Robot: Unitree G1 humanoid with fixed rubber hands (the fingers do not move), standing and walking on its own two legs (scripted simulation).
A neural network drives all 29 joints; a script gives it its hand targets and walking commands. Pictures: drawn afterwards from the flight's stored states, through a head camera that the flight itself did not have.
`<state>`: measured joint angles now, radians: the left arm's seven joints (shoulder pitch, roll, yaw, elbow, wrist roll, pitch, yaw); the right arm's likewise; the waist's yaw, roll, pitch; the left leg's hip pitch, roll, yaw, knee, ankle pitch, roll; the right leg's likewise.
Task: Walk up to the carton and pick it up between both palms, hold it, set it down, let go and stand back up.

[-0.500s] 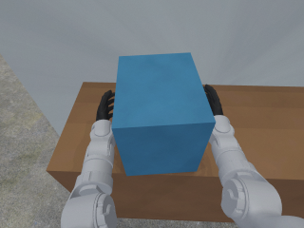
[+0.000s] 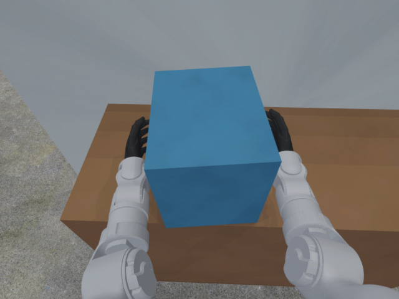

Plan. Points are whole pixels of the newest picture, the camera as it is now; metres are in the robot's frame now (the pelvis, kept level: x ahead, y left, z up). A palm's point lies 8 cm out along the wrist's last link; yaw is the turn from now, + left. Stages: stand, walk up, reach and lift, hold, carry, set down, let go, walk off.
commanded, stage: set down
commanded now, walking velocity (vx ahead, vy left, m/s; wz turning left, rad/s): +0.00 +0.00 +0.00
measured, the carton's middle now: (207, 148) +0.43 +0.02 +0.04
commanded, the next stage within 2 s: none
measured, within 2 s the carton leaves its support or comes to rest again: neither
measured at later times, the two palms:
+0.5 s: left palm (137, 155) +0.38 +0.17 +0.07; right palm (282, 149) +0.40 -0.14 +0.07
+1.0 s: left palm (139, 161) +0.39 +0.17 +0.04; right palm (279, 154) +0.41 -0.14 +0.05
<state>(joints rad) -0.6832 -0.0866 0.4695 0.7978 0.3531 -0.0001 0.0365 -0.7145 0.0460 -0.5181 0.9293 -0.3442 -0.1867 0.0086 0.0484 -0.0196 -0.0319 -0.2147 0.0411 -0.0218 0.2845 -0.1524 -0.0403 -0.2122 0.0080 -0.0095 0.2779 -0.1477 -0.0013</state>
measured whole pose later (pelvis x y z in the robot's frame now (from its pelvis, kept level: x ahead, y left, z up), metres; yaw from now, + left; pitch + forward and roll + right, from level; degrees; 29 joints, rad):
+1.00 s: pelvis +0.00 +0.00 +0.00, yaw -3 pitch +8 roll -1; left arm -0.70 -0.01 0.30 0.90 0.17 -0.05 0.16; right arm -0.77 -0.09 -0.22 1.12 -0.05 -0.20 -0.03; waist 0.08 -0.02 -0.03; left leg -0.33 0.06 0.02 0.37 -0.19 -0.04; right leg -0.32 0.03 0.03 0.32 -0.15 0.00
